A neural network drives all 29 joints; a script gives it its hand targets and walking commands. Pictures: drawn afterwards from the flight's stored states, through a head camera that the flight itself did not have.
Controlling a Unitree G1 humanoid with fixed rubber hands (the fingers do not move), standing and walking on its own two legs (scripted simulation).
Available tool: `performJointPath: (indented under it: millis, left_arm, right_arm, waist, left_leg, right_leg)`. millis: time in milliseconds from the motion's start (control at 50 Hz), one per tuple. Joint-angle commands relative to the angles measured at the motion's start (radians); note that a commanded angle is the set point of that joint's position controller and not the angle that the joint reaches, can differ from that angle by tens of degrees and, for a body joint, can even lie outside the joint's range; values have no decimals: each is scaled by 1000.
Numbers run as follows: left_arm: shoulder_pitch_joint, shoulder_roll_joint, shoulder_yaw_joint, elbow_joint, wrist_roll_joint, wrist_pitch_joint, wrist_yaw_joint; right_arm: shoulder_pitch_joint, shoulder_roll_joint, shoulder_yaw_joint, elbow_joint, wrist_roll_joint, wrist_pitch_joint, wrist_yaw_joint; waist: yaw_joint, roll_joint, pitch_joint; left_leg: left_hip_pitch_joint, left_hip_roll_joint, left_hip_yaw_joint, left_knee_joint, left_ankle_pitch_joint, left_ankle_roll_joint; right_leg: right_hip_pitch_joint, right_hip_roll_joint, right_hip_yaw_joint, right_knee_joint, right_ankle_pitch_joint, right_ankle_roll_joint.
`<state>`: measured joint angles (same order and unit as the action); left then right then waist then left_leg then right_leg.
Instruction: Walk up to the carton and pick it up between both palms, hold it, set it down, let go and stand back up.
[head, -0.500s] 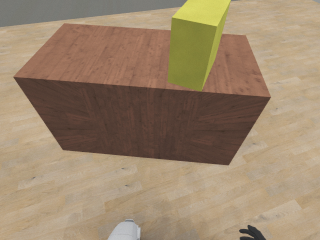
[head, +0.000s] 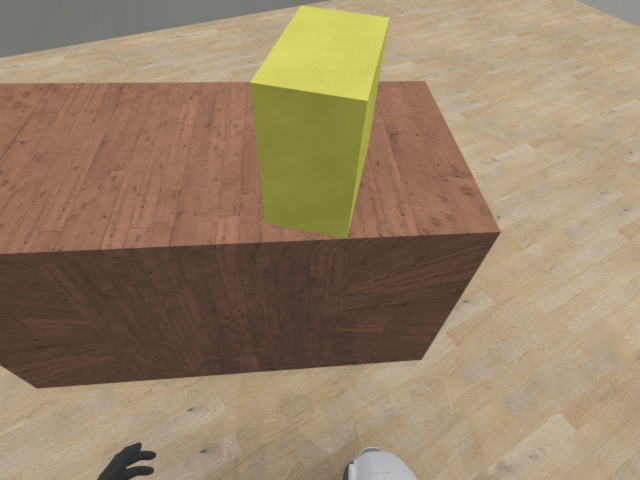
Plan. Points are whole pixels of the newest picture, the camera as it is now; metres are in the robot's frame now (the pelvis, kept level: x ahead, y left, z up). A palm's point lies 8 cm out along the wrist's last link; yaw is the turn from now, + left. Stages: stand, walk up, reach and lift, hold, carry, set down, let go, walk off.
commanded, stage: walk up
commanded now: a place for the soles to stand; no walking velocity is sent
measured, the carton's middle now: (324, 124) +0.70 -0.05 +0.04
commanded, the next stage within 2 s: stand in 1.34 s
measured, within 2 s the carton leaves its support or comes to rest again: neither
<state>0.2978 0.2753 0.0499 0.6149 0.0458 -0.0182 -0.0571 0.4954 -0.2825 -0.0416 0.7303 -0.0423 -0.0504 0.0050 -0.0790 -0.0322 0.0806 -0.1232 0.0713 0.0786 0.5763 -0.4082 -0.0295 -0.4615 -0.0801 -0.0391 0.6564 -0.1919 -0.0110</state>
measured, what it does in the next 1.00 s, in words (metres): walks ahead: right foot, then left foot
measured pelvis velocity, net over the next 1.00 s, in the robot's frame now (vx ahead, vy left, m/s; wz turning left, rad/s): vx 0.16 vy -0.01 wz -0.01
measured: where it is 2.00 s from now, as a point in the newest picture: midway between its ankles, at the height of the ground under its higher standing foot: outside the picture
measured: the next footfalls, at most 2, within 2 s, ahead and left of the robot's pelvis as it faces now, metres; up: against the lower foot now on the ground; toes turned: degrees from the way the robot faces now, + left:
right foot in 0.02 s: +0.17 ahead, -0.14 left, +0.00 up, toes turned -3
left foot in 0.44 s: +0.27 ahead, +0.10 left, +0.00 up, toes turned +3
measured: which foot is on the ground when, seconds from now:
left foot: down 0.00-0.04, up 0.06-0.42, down 0.44-1.00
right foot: up 0.00-0.00, down 0.02-1.00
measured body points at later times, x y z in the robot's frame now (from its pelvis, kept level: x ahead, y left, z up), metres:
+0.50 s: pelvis +0.14 -0.02 -0.01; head +0.18 -0.01 +0.44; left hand +0.18 +0.25 -0.13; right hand +0.30 -0.25 -0.12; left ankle +0.23 +0.10 -0.73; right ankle +0.12 -0.13 -0.72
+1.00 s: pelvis +0.16 -0.01 +0.01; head +0.17 -0.01 +0.46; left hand +0.27 +0.24 -0.10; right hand +0.26 -0.28 -0.11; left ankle +0.23 +0.10 -0.72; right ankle +0.13 -0.14 -0.72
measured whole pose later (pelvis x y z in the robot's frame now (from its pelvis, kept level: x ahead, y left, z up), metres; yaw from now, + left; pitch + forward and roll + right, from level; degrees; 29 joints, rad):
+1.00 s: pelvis +0.16 -0.01 +0.01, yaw -1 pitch -2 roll +0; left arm 0.31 0.28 0.00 0.62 0.00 0.00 -0.01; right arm 0.23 -0.27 -0.01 0.77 0.00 0.02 0.02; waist -0.02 0.01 0.05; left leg -0.34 0.03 0.06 0.55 -0.18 0.02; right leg -0.18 -0.01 -0.03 0.57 -0.35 0.01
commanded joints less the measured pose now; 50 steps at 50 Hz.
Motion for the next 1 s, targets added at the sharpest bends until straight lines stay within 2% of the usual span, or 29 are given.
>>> performJointPath:
  millis: [0,20,40,60,100,120,140,180,220,260,280,300,340,380,400,420,440,460,480,500,520,540,560,580,600,620,700,800,980]
  left_arm:
    - [254,136,61,-29,11,-40,30]
    - [344,233,82,-22,27,-46,42]
    - [335,300,93,-41,-4,-32,57]
    - [290,274,82,-41,-19,-22,67]
    - [200,219,51,-34,-15,-19,77]
    - [166,196,39,-37,-13,-26,76]
    - [138,172,29,-26,-12,-32,70]
    - [133,154,20,-11,-9,-44,66]
    - [112,147,14,-13,-16,-48,69]
    - [102,131,-2,-19,-25,-45,71]
    - [116,140,-1,-23,-26,-41,71]
    - [128,151,1,-24,-30,-32,70]
    - [133,167,3,-37,-37,-11,70]
    - [92,175,-5,-59,-49,3,68]
    - [104,168,-13,-68,-55,3,64]
    - [152,130,-26,-85,-58,-3,59]
    - [266,70,-53,-76,-65,8,66]
    - [245,89,-41,-46,-60,37,81]
    - [173,114,-26,-57,-47,48,85]
    - [157,121,-16,-61,-46,47,84]
    - [186,115,-17,-51,-53,40,81]
    - [222,118,-16,-38,-54,29,78]
    - [220,130,-14,-38,-48,16,75]
    - [168,163,-5,-48,-40,8,73]
    - [119,184,3,-53,-41,4,70]
    - [89,173,-2,-55,-49,0,64]
    - [72,138,-14,-64,-51,-8,57]
    - [54,135,-9,-72,-51,-5,53]
    - [49,138,-4,-62,-49,-6,52]
  right_arm:
    - [5,-134,-21,-102,-4,-4,1]
    - [69,-47,12,-139,-2,0,6]
    - [52,-97,-7,-164,6,21,2]
    - [0,-148,-27,-173,-10,39,-2]
    - [-52,-124,-26,-176,3,38,4]
    - [-44,-108,-27,-173,4,35,7]
    - [-18,-102,-29,-161,4,32,12]
    - [14,-87,-27,-131,-2,34,21]
    - [-35,-59,-20,-135,3,38,17]
    - [-73,-20,2,-143,20,36,10]
    - [-97,-12,8,-145,20,34,7]
    - [-122,-12,11,-147,18,34,2]
    - [-158,-20,11,-145,14,38,-7]
    - [-140,-44,1,-138,8,34,-12]
    - [-141,-93,-8,-139,4,31,-14]
    - [-135,-150,-23,-143,-7,30,-17]
    - [-173,-184,-27,-154,20,41,-17]
    - [-236,-185,-30,-148,60,56,-21]
    - [-280,-164,-21,-156,68,60,-24]
    - [-307,-146,-10,-154,60,65,-23]
    - [-339,-150,-4,-153,48,69,-25]
    - [-374,-155,0,-158,45,71,-22]
    - [-378,-139,7,-152,48,71,-16]
    - [-358,-114,9,-148,60,72,-8]
    - [-335,-103,5,-136,62,75,-4]
    - [-339,-95,7,-125,55,75,-2]
    - [-346,-106,7,-102,44,54,8]
    - [-343,-113,5,-85,46,49,12]
    - [-301,-130,0,-59,44,42,12]
  waist:
    - [152,-11,-84]
    - [186,-230,-181]
    - [197,-234,-164]
    - [190,-120,-99]
    - [154,-74,18]
    - [130,-90,41]
    - [106,-91,23]
    - [85,-101,-15]
    - [89,-134,10]
    - [83,-148,13]
    - [90,-157,-5]
    - [101,-161,-32]
    - [110,-136,-74]
    - [70,-76,-95]
    - [57,-20,-103]
    - [57,87,-163]
    - [86,168,-241]
    - [80,176,-222]
    - [70,186,-161]
    - [73,198,-129]
    - [97,209,-124]
    - [126,209,-131]
    - [129,182,-149]
    - [105,126,-140]
    - [73,96,-113]
    - [65,76,-97]
    - [76,26,-87]
    - [77,7,-80]
    - [77,33,-74]
  left_leg:
    - [-287,91,-51,205,202,151]
    - [-443,-9,22,539,6,81]
    - [-552,-73,-43,679,-200,46]
    - [-576,-28,-106,745,-165,46]
    - [-588,2,-126,753,-42,44]
    - [-549,22,-122,687,-1,37]
    - [-480,27,-123,641,17,31]
    - [-429,13,-102,597,58,15]
    - [-394,7,-80,483,66,0]
    - [-344,-22,-41,338,128,2]
    - [-314,-36,-20,281,160,5]
    - [-290,-52,-2,237,182,8]
    - [-212,-70,9,142,236,20]
    - [-33,-66,-12,-29,415,52]
    - [46,-23,-82,-81,547,83]
    - [141,119,-224,-49,740,142]
    - [72,300,-384,-72,742,274]
    - [-66,308,-414,-133,545,345]
    - [-161,267,-402,-173,439,325]
    - [-186,213,-345,-173,429,287]
    - [-197,179,-291,-143,459,250]
    - [-209,145,-244,-112,432,201]
    - [-201,115,-213,-77,388,154]
    - [-181,72,-177,-51,290,112]
    - [-120,36,-156,-48,182,92]
    - [-68,39,-166,-51,183,89]
    - [-78,55,-171,-48,367,96]
    - [-99,46,-159,-83,310,87]
    - [-125,51,-176,-138,226,87]
  right_leg:
    - [467,42,8,-86,-43,-56]
    - [603,-207,360,-176,-216,-141]
    - [542,-373,725,-375,-417,-257]
    - [463,-378,760,-417,-559,-264]
    - [339,-294,496,-370,-303,-224]
    - [275,-254,398,-366,-158,-202]
    - [224,-221,326,-373,-121,-197]
    - [214,-191,254,-364,-11,-203]
    - [182,-174,171,-328,247,-215]
    - [176,-121,71,-246,621,-183]
    - [194,-109,55,-208,714,-168]
    - [221,-102,54,-174,736,-158]
    - [232,-108,69,-112,666,-144]
    - [140,-102,81,-35,494,-101]
    - [83,-91,94,-5,376,-63]
    - [20,-48,61,78,151,-22]
    - [112,11,27,187,-253,14]
    - [178,44,23,195,-426,24]
    - [185,46,39,191,-422,25]
    - [189,56,35,140,-393,25]
    - [213,52,31,59,-306,26]
    - [251,39,30,-46,-155,23]
    - [266,12,74,-119,-55,14]
    - [206,-29,141,-174,-101,-8]
    - [111,-53,176,-199,-179,-32]
    - [65,-54,169,-210,-185,-37]
    - [123,-40,134,-214,-42,-23]
    - [151,-40,125,-237,-72,-29]
    - [178,-27,114,-238,-118,-29]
